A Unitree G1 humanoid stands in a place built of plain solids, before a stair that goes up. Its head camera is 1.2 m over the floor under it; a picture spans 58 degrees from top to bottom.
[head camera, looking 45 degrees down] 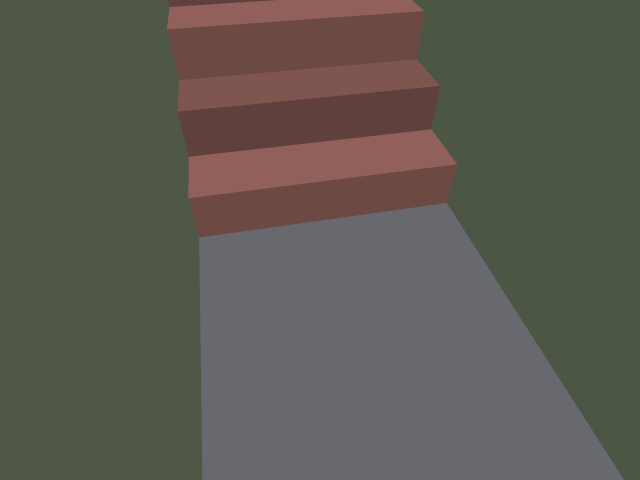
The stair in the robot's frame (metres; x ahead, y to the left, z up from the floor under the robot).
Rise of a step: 0.20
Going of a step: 0.27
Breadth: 1.14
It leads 12 degrees to the left of straight ahead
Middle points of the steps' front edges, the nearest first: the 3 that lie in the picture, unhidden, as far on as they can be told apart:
1.32 -0.03 0.20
1.58 0.02 0.40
1.84 0.07 0.60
